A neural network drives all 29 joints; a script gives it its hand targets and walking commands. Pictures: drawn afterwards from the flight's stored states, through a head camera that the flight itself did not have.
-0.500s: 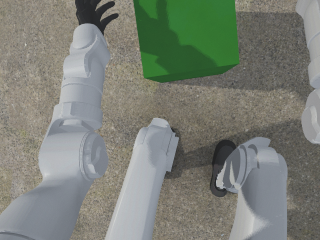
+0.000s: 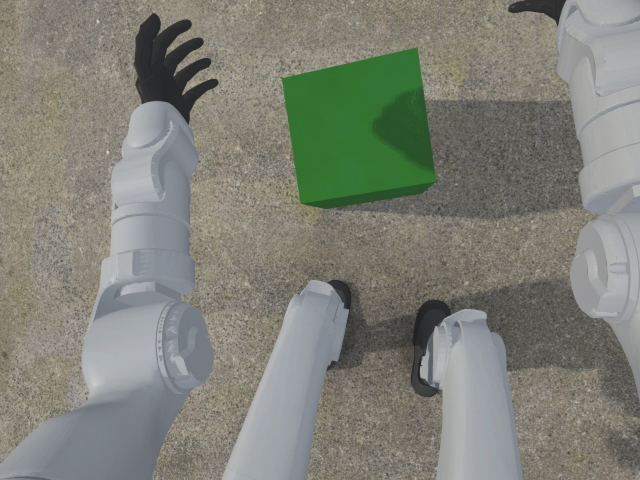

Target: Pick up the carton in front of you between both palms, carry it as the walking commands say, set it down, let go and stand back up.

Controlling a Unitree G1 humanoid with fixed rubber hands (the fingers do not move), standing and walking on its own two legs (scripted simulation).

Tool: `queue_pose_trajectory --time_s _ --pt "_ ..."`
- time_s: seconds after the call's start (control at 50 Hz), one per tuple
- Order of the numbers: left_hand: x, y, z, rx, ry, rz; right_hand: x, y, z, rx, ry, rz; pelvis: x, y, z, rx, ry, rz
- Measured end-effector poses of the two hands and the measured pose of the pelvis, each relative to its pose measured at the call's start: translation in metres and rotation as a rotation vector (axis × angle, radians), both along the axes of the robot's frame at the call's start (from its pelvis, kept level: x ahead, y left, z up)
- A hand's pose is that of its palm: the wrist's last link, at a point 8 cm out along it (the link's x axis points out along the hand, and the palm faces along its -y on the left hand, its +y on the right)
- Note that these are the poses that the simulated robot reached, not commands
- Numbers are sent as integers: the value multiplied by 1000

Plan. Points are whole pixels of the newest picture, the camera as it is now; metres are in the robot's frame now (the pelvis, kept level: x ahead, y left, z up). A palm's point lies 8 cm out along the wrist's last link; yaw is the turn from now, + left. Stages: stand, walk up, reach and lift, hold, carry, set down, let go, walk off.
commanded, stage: set down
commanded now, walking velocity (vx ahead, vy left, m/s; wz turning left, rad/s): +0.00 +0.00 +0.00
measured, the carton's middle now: (362, 144) +0.51 +0.09 -0.44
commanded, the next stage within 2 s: let go in 0.16 s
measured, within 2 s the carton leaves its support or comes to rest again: neither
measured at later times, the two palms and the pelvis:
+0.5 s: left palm (94, 137) +0.41 +0.25 +0.03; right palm out of the picture +0.49 -0.14 +0.01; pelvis +0.04 +0.01 +0.13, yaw -3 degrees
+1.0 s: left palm out of the picture +0.28 +0.24 +0.14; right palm out of the picture +0.35 -0.19 +0.11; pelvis +0.11 +0.01 +0.20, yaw -2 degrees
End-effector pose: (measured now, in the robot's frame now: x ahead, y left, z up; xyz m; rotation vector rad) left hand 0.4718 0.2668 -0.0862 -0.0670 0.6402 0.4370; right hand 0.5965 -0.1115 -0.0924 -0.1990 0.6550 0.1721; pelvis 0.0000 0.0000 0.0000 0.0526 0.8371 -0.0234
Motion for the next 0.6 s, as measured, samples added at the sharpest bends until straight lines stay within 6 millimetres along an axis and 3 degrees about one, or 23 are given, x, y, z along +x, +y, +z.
queue_pose_trajectory --time_s 0.16,0.3,0.36,0.44,0.6 --pt "-2 0 48 -2 -2 -6 -1 -2 50 2 8 -2 6 -2 44 -6 -15 -9" --pt "-9 -8 75 13 13 -73 -14 -10 76 -13 16 -35 14 0 76 -17 -37 -12" --pt "-19 -14 84 25 34 -138 -34 -16 83 -31 16 -76 20 2 90 -24 -54 -13" --pt "-42 -19 100 39 82 -237 -74 -26 94 -52 24 -159 29 6 111 -32 -101 -19" --pt "-85 -14 145 63 153 -390 -147 -42 131 -69 34 -273 49 15 149 -52 -262 -29"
